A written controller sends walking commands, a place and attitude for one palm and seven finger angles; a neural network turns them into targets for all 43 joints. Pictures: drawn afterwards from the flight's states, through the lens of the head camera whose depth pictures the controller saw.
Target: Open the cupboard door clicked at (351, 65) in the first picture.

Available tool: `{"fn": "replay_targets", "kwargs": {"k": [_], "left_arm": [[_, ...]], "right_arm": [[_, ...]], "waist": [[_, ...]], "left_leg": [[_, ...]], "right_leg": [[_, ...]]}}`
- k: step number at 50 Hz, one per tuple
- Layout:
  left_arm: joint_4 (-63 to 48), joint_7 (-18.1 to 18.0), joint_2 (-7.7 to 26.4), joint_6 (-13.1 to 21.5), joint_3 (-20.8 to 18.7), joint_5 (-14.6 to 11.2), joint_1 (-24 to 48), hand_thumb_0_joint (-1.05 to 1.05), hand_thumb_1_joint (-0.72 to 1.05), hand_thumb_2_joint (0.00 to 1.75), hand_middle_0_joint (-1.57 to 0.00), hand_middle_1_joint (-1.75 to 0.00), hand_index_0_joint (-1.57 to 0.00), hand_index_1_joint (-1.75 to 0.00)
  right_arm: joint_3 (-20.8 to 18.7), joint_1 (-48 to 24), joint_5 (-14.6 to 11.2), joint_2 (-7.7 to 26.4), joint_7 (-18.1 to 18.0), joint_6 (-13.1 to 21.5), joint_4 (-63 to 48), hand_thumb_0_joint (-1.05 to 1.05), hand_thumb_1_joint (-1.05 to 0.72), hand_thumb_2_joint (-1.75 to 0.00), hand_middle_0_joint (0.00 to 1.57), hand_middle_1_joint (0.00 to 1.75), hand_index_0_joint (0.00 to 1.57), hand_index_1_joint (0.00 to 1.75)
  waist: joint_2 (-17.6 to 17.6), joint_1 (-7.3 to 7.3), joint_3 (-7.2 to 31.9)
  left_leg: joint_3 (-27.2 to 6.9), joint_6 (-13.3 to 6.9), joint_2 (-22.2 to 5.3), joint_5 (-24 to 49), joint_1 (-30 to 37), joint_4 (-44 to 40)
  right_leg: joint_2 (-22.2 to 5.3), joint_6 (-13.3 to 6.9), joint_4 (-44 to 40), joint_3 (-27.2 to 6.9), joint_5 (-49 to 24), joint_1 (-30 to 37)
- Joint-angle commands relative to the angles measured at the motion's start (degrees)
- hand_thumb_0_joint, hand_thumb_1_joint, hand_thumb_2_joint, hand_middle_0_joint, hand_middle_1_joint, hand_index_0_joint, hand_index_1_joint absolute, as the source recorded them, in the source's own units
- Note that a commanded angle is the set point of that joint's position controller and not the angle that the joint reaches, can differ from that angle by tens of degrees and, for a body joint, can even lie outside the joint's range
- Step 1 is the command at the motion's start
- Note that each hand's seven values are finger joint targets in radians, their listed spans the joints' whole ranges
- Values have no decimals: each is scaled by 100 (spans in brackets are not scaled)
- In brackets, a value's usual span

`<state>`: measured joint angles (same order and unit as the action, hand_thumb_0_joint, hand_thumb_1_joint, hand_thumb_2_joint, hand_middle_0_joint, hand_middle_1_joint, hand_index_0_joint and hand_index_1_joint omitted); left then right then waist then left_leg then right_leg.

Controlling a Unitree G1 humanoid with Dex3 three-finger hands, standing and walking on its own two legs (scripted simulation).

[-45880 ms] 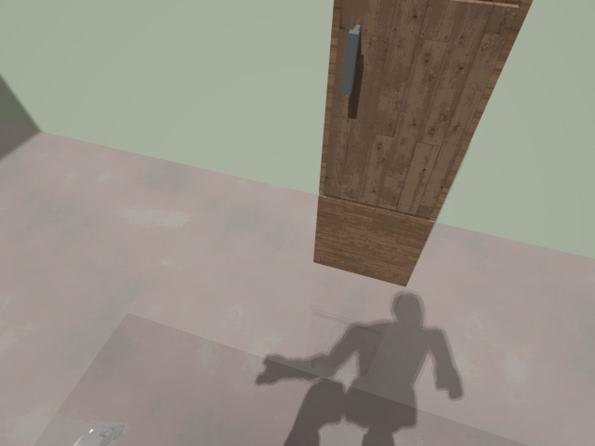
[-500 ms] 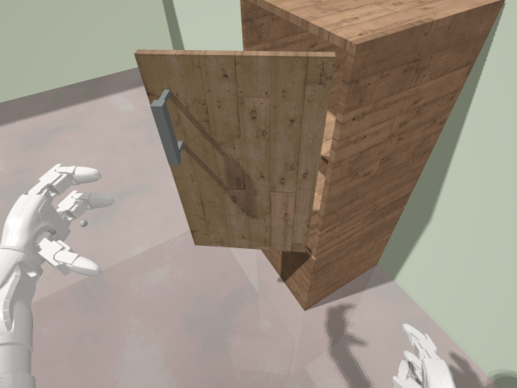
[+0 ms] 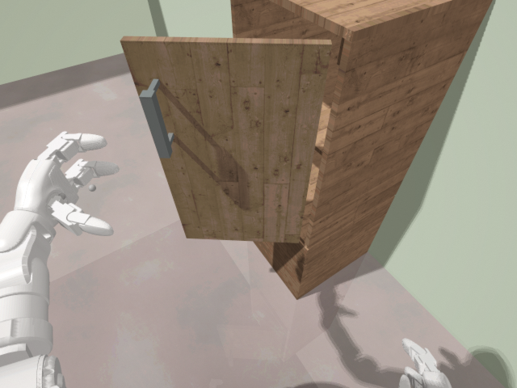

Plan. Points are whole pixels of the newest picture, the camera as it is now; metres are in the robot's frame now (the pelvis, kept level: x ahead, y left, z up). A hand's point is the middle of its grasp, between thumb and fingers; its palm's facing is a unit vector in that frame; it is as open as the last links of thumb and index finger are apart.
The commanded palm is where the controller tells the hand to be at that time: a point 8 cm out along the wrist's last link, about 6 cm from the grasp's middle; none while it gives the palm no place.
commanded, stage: move the hooked fingers beside the handle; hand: left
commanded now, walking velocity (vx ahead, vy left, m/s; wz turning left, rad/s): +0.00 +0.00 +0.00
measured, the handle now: (160, 119) +0.55 +0.22 +0.12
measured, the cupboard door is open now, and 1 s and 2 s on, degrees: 54 54 54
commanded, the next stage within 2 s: none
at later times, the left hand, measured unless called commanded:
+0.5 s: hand (103, 162) +0.41 +0.27 +0.14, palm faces +0.00 -1.00 -0.02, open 14.0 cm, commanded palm +0.39 +0.32 +0.13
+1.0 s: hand (121, 133) +0.48 +0.26 +0.14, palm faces -0.02 -1.00 +0.00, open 14.0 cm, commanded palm +0.47 +0.32 +0.13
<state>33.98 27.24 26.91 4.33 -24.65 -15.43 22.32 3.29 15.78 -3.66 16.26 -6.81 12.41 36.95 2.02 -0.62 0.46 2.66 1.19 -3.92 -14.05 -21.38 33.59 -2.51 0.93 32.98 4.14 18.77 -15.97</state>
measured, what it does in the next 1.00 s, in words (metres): stands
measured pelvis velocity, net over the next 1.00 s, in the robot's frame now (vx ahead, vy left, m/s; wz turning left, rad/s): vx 0.01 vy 0.01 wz -0.03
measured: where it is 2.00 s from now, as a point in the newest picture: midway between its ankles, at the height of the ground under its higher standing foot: outside the picture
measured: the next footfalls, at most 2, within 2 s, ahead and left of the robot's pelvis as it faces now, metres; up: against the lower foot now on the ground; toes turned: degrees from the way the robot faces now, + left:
none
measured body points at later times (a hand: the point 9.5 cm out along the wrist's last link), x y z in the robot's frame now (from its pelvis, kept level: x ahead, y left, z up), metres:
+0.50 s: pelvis +0.01 +0.01 -0.01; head +0.05 +0.00 +0.44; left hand +0.41 +0.32 +0.14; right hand +0.10 -0.27 -0.11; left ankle +0.04 +0.13 -0.73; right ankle -0.02 -0.13 -0.73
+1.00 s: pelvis +0.01 +0.01 -0.01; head +0.09 +0.02 +0.43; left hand +0.48 +0.32 +0.14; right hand +0.02 -0.28 -0.12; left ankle +0.04 +0.13 -0.73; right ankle -0.02 -0.13 -0.73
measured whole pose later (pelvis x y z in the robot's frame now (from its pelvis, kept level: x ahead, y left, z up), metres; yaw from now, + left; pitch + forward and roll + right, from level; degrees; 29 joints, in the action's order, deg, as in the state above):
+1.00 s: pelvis +0.01 +0.01 -0.01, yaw -2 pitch +12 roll -2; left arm 67.9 28.6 40.0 12.3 -28.5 -7.9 51.5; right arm 2.1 22.7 -2.2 17.9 -4.8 2.0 38.6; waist 0.9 -7.3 2.0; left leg 3.0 0.5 -5.2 -17.2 -36.0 41.3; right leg -1.6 1.5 38.7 3.1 20.3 -30.0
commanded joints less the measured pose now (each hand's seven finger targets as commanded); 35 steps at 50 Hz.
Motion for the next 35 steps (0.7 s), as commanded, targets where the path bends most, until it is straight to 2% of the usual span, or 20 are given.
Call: {"fn": "replay_targets", "kwargs": {"k": [1, 2, 5, 7, 9, 11, 12, 13, 14, 15, 16, 17, 20, 23, 26, 27, 28, 30, 31, 35], "left_arm": [[-697, -52, 1832, 377, -472, -101, 2091, 0, -50, 30, -30, -120, -30, -120], [-724, -26, 1872, 382, -487, -85, 2135, 0, -50, 30, -30, -120, -30, -120], [-708, 12, 1842, 487, -369, -31, 2490, 0, -50, 30, -30, -120, -30, -120], [-637, 34, 1837, 529, -336, -78, 2601, 0, -50, 30, -30, -120, -30, -120], [-532, 19, 2054, 603, -516, -54, 2745, 0, -50, 30, -30, -120, -30, -120], [-361, 24, 2044, 643, -474, -68, 2855, 0, -50, 30, -30, -120, -30, -120], [-342, 15, 2164, 663, -590, -49, 2907, 0, -50, 30, -30, -120, -30, -120], [-261, 21, 2124, 663, -534, -6, 2913, 0, -50, 30, -30, -120, -30, -120], [-193, 19, 2075, 672, -455, 24, 3039, 0, -50, 30, -30, -120, -30, -120], [-137, -7, 2215, 686, -559, 68, 3069, 0, -50, 30, -30, -120, -30, -120], [-95, 17, 2091, 690, -398, 47, 3140, 0, -50, 30, -30, -120, -30, -120], [-21, 5, 2236, 697, -527, 72, 3210, 0, -50, 30, -30, -120, -30, -120], [179, 30, 2234, 722, -520, 96, 3217, 0, -50, 30, -30, -120, -30, -120], [427, 67, 2206, 750, -390, 118, 3591, 0, -50, 30, -30, -120, -30, -120], [646, 57, 2238, 834, -345, 137, 3875, 0, -50, 30, -30, -120, -30, -120], [631, 48, 2347, 862, -410, 179, 3981, 0, -50, 30, -30, -120, -30, -120], [838, 46, 2295, 871, -355, 200, 3996, 0, -50, 30, -30, -120, -30, -120], [910, 31, 2229, 950, -192, 279, 4466, 0, -50, 30, -30, -120, -30, -120], [1091, 23, 2322, 965, -296, 243, 4452, 0, -50, 30, -30, -120, -30, -120], [1618, 17, 2693, 1032, -438, 403, 4750, 0, -50, 30, -30, -120, -30, -120]], "right_arm": [[-355, -112, 10, 841, -16, 162, -761, 0, -90, -90, 20, 30, 20, 30], [-381, -112, 8, 850, -5, 156, -779, 0, -90, -90, 20, 30, 20, 30], [-417, 20, 19, 873, 7, 101, -746, 0, -90, -90, 20, 30, 20, 30], [-417, 70, 18, 890, 16, 57, -749, 0, -90, -90, 20, 30, 20, 30], [-436, 170, 38, 924, 19, 20, -685, 0, -90, -90, 20, 30, 20, 30], [-438, 231, 32, 939, 13, -41, -651, 0, -90, -90, 20, 30, 20, 30], [-449, 233, 39, 939, 22, -50, -659, 0, -90, -90, 20, 30, 20, 30], [-453, 253, 40, 940, 30, -67, -652, 0, -90, -90, 20, 30, 20, 30], [-457, 284, 41, 938, 35, -87, -631, 0, -90, -90, 20, 30, 20, 30], [-480, 329, 48, 954, 32, -109, -605, 0, -90, -90, 20, 30, 20, 30], [-451, 352, 49, 952, 44, -143, -622, 0, -90, -90, 20, 30, 20, 30], [-473, 374, 54, 962, 52, -162, -606, 0, -90, -90, 20, 30, 20, 30], [-490, 440, 55, 974, 80, -227, -610, 0, -90, -90, 20, 30, 20, 30], [-478, 473, 58, 983, 85, -312, -575, 0, -90, -90, 20, 30, 20, 30], [-473, 566, 66, 1009, 85, -384, -554, 0, -90, -90, 20, 30, 20, 30], [-491, 582, 77, 1018, 90, -399, -540, 0, -90, -90, 20, 30, 20, 30], [-482, 605, 76, 1011, 94, -419, -524, 0, -90, -90, 20, 30, 20, 30], [-486, 660, 89, 1015, 87, -451, -446, 0, -90, -90, 20, 30, 20, 30], [-477, 726, 98, 1035, 78, -482, -439, 0, -90, -90, 20, 30, 20, 30], [-470, 835, 116, 1087, 83, -584, -344, 0, -90, -90, 20, 30, 20, 30]], "waist": [[-16, -1, 1394], [157, 11, 1449], [277, -77, 1626], [161, -97, 1664], [253, -109, 1778], [37, -155, 1719], [166, -103, 1775], [312, -116, 1793], [274, -165, 1797], [365, -151, 1842], [349, -180, 1843], [302, -178, 1830], [271, -185, 1954], [344, -280, 1772], [199, -333, 1820], [281, -322, 1958], [256, -348, 1905], [391, -465, 1882], [216, -455, 1917], [242, -499, 1937]], "left_leg": [[-210, -276, 383, 794, 1003, -319], [-187, -282, 388, 849, 1022, -291], [-214, -276, 379, 918, 1132, -234], [-220, -288, 372, 959, 1110, -205], [-240, -283, 373, 968, 1135, -169], [-213, -303, 362, 997, 1075, -139], [-245, -290, 367, 1022, 1049, -147], [-224, -287, 372, 1034, 1073, -127], [-239, -285, 362, 1038, 1075, -121], [-238, -282, 356, 1086, 1077, -94], [-205, -295, 363, 1140, 1067, -61], [-243, -295, 355, 1185, 1042, -49], [-234, -296, 352, 1239, 1038, 0], [-237, -295, 350, 1088, 935, 25], [-246, -311, 346, 1138, 910, 85], [-264, -304, 349, 1171, 933, 101], [-267, -300, 342, 1090, 911, 109], [-282, -294, 333, 977, 903, 136], [-285, -312, 326, 1000, 867, 172], [-316, -305, 321, 851, 622, 222]], "right_leg": [[340, -145, -437, -62, -1390, -200], [332, -138, -418, -84, -1477, -240], [352, -155, -363, -65, -1479, -340], [371, -154, -347, -69, -1544, -330], [376, -163, -322, -78, -1527, -374], [387, -155, -310, -73, -1564, -376], [385, -162, -281, -77, -1590, -365], [373, -168, -268, -83, -1595, -402], [378, -164, -260, -62, -1582, -459], [377, -167, -243, -72, -1595, -473], [387, -174, -234, -74, -1666, -450], [392, -171, -222, -71, -1731, -472], [392, -167, -180, -76, -1790, -498], [402, -165, -182, -71, -1651, -683], [420, -173, -151, -79, -1671, -720], [411, -166, -122, -95, -1715, -717], [409, -162, -120, -83, -1621, -799], [399, -151, -120, -89, -1467, -987], [421, -163, -103, -92, -1481, -956], [396, -141, -40, -112, -1356, -1081]]}}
